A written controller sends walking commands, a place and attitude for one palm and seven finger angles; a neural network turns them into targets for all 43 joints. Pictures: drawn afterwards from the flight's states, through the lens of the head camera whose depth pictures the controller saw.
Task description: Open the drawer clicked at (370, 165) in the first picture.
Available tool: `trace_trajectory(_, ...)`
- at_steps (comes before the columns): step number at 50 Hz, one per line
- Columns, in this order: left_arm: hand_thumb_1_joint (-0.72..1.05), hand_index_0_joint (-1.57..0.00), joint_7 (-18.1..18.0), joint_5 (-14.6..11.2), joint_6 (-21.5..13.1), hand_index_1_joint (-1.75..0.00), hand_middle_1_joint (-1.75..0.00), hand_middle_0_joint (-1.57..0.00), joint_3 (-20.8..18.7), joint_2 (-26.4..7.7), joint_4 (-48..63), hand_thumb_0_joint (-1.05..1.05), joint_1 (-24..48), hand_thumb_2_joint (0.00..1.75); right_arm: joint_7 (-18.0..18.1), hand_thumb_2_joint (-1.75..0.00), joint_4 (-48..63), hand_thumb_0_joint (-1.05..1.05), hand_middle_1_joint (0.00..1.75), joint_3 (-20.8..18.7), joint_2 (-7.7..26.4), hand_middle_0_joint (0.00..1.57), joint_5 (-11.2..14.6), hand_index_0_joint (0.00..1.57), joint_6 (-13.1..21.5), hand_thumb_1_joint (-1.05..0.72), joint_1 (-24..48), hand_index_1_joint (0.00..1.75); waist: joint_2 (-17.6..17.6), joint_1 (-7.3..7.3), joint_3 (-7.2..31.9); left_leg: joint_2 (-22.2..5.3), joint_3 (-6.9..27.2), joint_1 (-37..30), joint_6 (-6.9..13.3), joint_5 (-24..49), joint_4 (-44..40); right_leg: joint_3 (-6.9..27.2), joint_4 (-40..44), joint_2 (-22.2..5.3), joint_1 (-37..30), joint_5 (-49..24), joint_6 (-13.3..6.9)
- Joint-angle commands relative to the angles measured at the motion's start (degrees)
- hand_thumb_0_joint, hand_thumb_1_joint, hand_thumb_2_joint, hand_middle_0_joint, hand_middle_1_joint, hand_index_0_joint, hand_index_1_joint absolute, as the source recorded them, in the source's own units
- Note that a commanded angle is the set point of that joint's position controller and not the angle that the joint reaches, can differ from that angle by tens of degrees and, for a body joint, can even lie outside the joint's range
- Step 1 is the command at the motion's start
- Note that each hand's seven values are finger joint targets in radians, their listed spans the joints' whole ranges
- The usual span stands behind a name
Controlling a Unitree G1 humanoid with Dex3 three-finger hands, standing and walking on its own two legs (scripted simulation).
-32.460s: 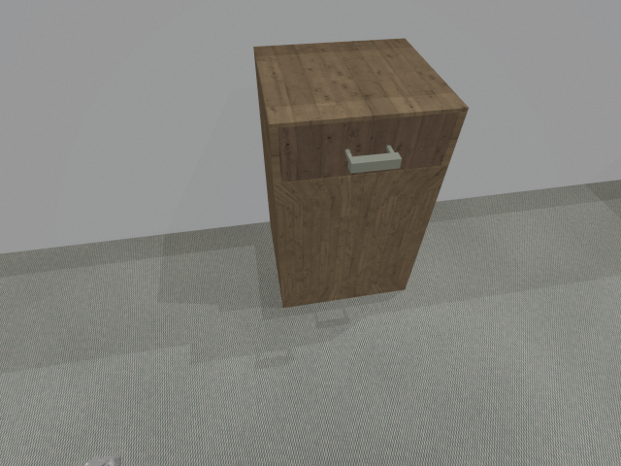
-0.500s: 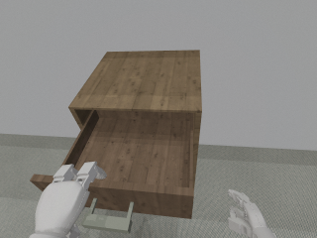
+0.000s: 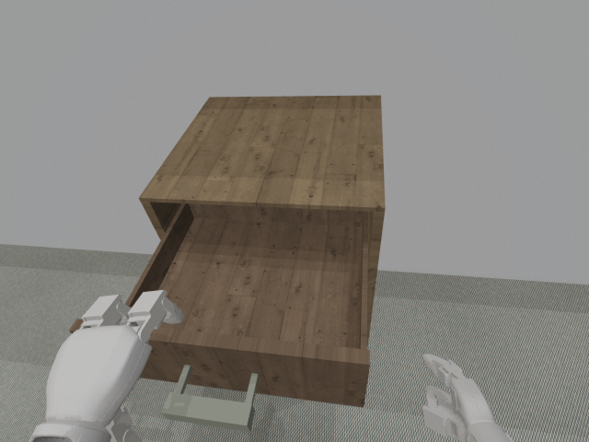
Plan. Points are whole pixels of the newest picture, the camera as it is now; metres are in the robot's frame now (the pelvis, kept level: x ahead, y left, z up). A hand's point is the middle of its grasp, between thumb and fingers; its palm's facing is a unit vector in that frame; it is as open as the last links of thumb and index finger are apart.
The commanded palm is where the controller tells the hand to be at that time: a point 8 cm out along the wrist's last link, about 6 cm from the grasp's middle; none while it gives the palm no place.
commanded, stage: draw the hand back to the body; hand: left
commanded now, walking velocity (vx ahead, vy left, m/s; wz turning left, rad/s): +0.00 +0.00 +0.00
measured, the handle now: (214, 393) +0.20 +0.17 -0.06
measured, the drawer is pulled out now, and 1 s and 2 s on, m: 0.29 0.29 0.29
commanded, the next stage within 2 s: step back with the hand held close in 1.16 s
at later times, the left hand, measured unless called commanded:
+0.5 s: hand (123, 332) +0.18 +0.20 +0.16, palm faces +0.34 -0.87 -0.36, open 12.6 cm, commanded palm +0.13 +0.25 +0.18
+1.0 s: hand (102, 314) +0.19 +0.23 +0.17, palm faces +0.43 -0.81 -0.41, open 8.3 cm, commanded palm +0.14 +0.27 +0.19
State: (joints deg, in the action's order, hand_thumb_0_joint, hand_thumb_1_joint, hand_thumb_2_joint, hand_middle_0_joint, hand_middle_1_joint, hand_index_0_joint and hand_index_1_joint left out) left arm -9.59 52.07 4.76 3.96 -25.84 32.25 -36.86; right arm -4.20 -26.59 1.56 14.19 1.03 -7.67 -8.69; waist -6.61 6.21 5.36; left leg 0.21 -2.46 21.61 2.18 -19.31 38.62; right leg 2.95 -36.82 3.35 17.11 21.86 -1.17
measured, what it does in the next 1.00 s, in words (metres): stands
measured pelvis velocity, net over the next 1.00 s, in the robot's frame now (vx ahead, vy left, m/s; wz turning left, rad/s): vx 0.02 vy -0.02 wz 0.05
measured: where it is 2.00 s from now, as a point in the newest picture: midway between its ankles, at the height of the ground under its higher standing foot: outside the picture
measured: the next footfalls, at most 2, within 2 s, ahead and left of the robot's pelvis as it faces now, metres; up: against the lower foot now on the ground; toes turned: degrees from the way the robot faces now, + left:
none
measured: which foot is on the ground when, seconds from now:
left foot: down 0.00-1.00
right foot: down 0.00-1.00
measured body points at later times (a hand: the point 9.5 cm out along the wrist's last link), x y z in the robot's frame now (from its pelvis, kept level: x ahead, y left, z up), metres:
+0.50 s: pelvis +0.01 -0.01 +0.01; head +0.00 -0.03 +0.46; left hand +0.15 +0.25 +0.18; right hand +0.21 -0.21 -0.07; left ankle +0.01 +0.09 -0.72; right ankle -0.03 -0.11 -0.72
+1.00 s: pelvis +0.02 -0.02 +0.02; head +0.01 -0.05 +0.47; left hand +0.16 +0.27 +0.19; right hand +0.24 -0.23 -0.06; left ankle +0.01 +0.09 -0.72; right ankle -0.03 -0.11 -0.72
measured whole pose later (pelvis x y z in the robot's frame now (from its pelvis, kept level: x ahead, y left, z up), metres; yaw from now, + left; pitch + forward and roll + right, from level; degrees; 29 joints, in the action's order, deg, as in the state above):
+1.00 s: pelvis +0.02 -0.02 +0.02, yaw +3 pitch -2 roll +0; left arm -6.5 -4.7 -3.6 -16.0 -19.1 28.1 -32.5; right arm 4.3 -35.1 0.7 12.9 1.3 3.7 -8.6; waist -4.0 3.0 0.4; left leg 0.8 0.7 9.1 0.7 -14.9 26.2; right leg 0.2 -23.2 2.8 3.2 17.7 -2.4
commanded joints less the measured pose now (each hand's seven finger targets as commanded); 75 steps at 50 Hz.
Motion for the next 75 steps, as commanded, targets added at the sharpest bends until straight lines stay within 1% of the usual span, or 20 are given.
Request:
trace_trajectory(1,-0.5,-0.3,-2.1,-0.6,-2.0,-1.2,-1.2,-0.3,-8.2,-8.2,12.2,0.0,2.7,0.3,1.1,-0.9,10.7,0.0,0.3,-2.2,4.7,0.2,0.3,0.2,3.4,-0.9,9.5,0.3,5.9,-0.21,2.0,-2.1,2.8,-9.9,-0.1,13.7,-4.9,0.5,8.9,-2.3,5.8,-12.0,-1.0)
trace_trajectory(8,-0.5,-0.3,-0.9,-1.7,-2.4,-1.2,-1.2,-0.3,-12.6,-11.7,11.4,0.0,3.2,0.3,2.4,-0.9,10.2,0.0,0.3,-1.9,5.3,0.2,0.1,0.2,3.2,-0.9,9.6,0.3,4.1,0.53,3.0,-1.6,2.7,-11.1,0.0,12.3,-6.2,-0.3,10.6,-2.3,4.3,-10.1,-0.8)
trace_trajectory(9,-0.47,-0.3,1.3,-45.7,-5.8,-1.18,-1.18,-0.3,-4.8,14.0,11.2,0.0,4.3,0.32,4.3,-0.9,11.8,0.0,0.3,-1.8,0.0,0.2,1.5,0.2,7.6,-0.9,7.0,0.3,10.5,-6.99,-2.7,-2.7,3.9,-16.9,1.6,7.9,-7.8,-4.8,10.1,-1.9,1.3,-9.1,-0.5)
trace_trajectory(10,-0.43,-0.29,1.2,-47.1,-8.1,-1.15,-1.15,-0.29,-10.2,5.4,8.0,0.0,0.9,0.33,5.9,-0.9,10.1,0.0,0.3,-1.8,2.3,0.2,1.2,0.2,10.5,-0.9,5.9,0.3,10.2,-4.98,-3.0,-3.3,4.2,-16.2,1.2,5.1,-9.3,-4.6,10.7,-1.9,2.0,-5.8,-0.4)
trace_trajectory(11,-0.4,-0.29,0.8,-51.2,-9.2,-1.13,-1.13,-0.29,-14.3,2.3,12.1,0.0,-0.8,0.34,7.7,-0.9,9.7,0.0,0.3,-1.7,2.6,0.2,0.9,0.2,11.2,-0.9,6.0,0.3,10.1,-3.82,-2.9,-3.1,4.2,-14.5,0.7,6.1,-10.6,-4.3,12.1,-3.1,-0.4,-6.4,-0.2)
trace_trajectory(12,-0.36,-0.29,0.1,-52.4,-10.3,-1.11,-1.11,-0.29,-17.9,-1.2,14.1,0.0,0.4,0.36,8.7,-0.9,8.6,0.0,0.3,-1.4,2.9,0.2,0.7,0.2,12.7,-0.9,7.0,0.3,8.1,-3.16,-2.7,-2.8,4.3,-14.2,0.3,6.2,-10.8,-3.6,12.9,-3.2,-0.9,-6.2,-0.1)
trace_trajectory(13,-0.32,-0.29,0.2,-52.3,-12.1,-1.09,-1.09,-0.29,-16.5,-0.3,18.0,0.0,3.5,0.37,9.2,-0.9,8.5,0.0,0.3,-0.6,2.6,0.2,0.1,0.2,14.1,-0.9,5.6,0.3,5.1,-3.13,-0.3,-1.9,3.8,-15.3,0.3,8.4,-11.0,-3.9,13.3,-3.8,-2.0,-8.4,-0.3)
trace_trajectory(17,-0.18,-0.28,0.2,-53.6,-13.1,-1.0,-1.0,-0.28,-17.6,-0.1,15.2,0.0,3.9,0.43,9.8,-0.9,5.1,0.0,0.3,-0.9,2.5,0.2,0.1,0.2,17.3,-0.9,5.2,0.3,1.3,-3.59,-4.9,-2.2,4.1,-14.4,-0.6,11.5,-11.8,-3.6,15.3,-3.9,-2.0,-11.2,-0.7)
trace_trajectory(19,-0.12,-0.27,0.8,-54.3,-13.1,-0.95,-0.95,-0.27,-17.0,1.6,12.4,0.0,3.2,0.47,9.5,-0.9,4.2,0.0,0.3,-0.8,2.5,0.2,0.2,0.2,17.5,-0.9,4.6,0.3,1.7,-3.82,-5.4,-2.2,4.4,-14.3,-0.9,12.4,-12.7,-4.2,15.1,-3.9,-3.0,-12.1,-0.7)
trace_trajectory(31,0.31,-0.24,1.9,-55.8,-13.1,-0.68,-0.68,-0.24,-22.5,-0.9,12.2,0.0,3.0,0.64,8.9,-0.9,2.0,0.0,0.3,-2.2,3.4,0.2,0.2,0.2,16.9,-0.9,6.1,0.3,4.4,-3.32,0.3,-2.4,3.5,-18.0,-0.9,21.6,-13.1,-4.3,15.4,-4.0,-7.7,-22.4,-0.1)
trace_trajectory(43,0.73,-0.21,1.6,-56.5,-12.3,-0.41,-0.41,-0.21,-27.9,-3.9,8.3,0.0,7.5,0.82,9.2,-0.9,0.7,0.0,0.3,-2.6,3.8,0.2,0.4,0.2,14.9,-0.9,6.9,0.3,4.1,-3.19,-0.5,-1.6,2.4,-19.1,-0.7,22.8,-13.2,-3.9,16.7,-4.3,-8.5,-26.6,0.4)
trace_trajectory(44,0.76,-0.21,1.8,-56.7,-12.0,-0.39,-0.39,-0.21,-26.0,-1.7,6.8,0.0,6.2,0.84,9.2,-0.9,0.9,0.0,0.3,-2.7,3.5,0.2,0.5,0.2,14.7,-0.9,7.1,0.3,5.1,-3.45,-1.8,-1.9,2.3,-19.1,-0.6,22.6,-13.2,-3.9,16.6,-4.3,-7.9,-26.5,0.5)
trace_trajectory(48,0.9,-0.2,1.9,-56.6,-12.2,-0.3,-0.3,-0.2,-26.6,-3.0,7.8,0.0,7.5,0.9,9.0,-0.9,0.9,0.0,0.3,-2.6,3.9,0.2,0.3,0.2,14.7,-0.9,7.3,0.3,4.0,-3.19,-1.6,-1.5,2.5,-19.0,-0.6,21.2,-13.6,-3.8,17.5,-4.2,-7.8,-24.8,0.4)
trace_trajectory(57,0.9,-0.2,1.8,-56.7,-12.4,-0.3,-0.3,-0.2,-27.2,-3.6,9.6,0.0,7.7,0.9,9.1,-0.9,1.1,0.0,0.3,-2.7,3.8,0.2,0.4,0.2,14.7,-0.9,7.8,0.3,2.2,-3.12,-0.9,-1.7,2.4,-19.3,-0.7,21.3,-13.6,-3.1,17.9,-4.2,-8.2,-24.7,0.2)
trace_trajectory(60,0.9,-0.2,1.9,-56.8,-12.4,-0.3,-0.3,-0.2,-26.7,-2.6,7.2,0.0,6.4,0.9,9.1,-0.9,1.1,0.0,0.3,-2.7,3.7,0.2,0.4,0.2,14.4,-0.9,7.7,0.3,5.3,-3.14,-1.9,-1.8,2.4,-19.0,-0.5,19.2,-14.1,-3.5,18.2,-4.2,-7.5,-22.6,0.5)
trace_trajectory(63,0.9,-0.2,1.7,-56.6,-12.8,-0.3,-0.3,-0.2,-27.1,-3.2,7.6,0.0,7.0,0.9,9.1,-0.9,0.7,0.0,0.3,-2.7,3.8,0.2,0.3,0.2,14.7,-0.9,7.7,0.3,3.8,-3.22,-2.1,-1.6,2.4,-18.8,-0.6,18.5,-14.3,-3.4,18.6,-4.3,-7.4,-21.6,0.4)
trace_trajectory(64,0.9,-0.2,1.1,-56.3,-15.6,-0.3,-0.3,-0.2,-37.2,-13.5,15.2,0.0,16.7,0.9,8.6,-0.9,3.0,0.0,0.3,-3.1,5.4,0.2,0.7,0.2,13.6,-0.9,5.1,0.3,4.1,-4.79,-6.6,-1.9,4.5,-15.0,0.6,15.6,-12.4,4.3,21.5,-6.9,-2.6,-26.6,0.3)
trace_trajectory(66,0.9,-0.2,2.4,-55.8,-15.9,-0.3,-0.3,-0.2,-31.5,-5.2,4.8,0.0,7.2,0.9,8.0,-0.9,1.7,0.0,0.3,-3.5,4.3,0.2,0.4,0.2,12.2,-0.9,5.8,0.3,10.2,-5.48,-5.8,-1.7,4.5,-14.9,0.5,15.8,-10.3,4.2,20.7,-8.5,-3.4,-32.8,0.9)
trace_trajectory(69,0.9,-0.2,3.0,-55.4,-16.3,-0.3,-0.3,-0.2,-28.8,-2.5,4.6,0.0,2.7,0.9,7.5,-0.9,3.0,0.0,0.3,-4.2,5.0,0.2,0.6,0.2,10.9,-0.9,6.3,0.3,7.6,-5.41,-1.4,-2.5,3.9,-15.8,0.5,20.4,-11.1,2.7,18.0,-8.4,-5.2,-33.8,1.7)
trace_trajectory(75,0.9,-0.2,1.8,-55.2,-16.6,-0.3,-0.3,-0.2,-31.5,-5.7,10.5,0.0,-1.3,0.9,7.7,-0.9,4.9,0.0,0.3,-5.0,4.7,0.2,1.0,0.2,8.8,-0.9,6.9,0.3,7.9,-5.3,3.2,-4.7,5.2,-14.1,0.7,26.9,-11.8,1.0,14.2,-7.5,-6.6,-29.9,1.6)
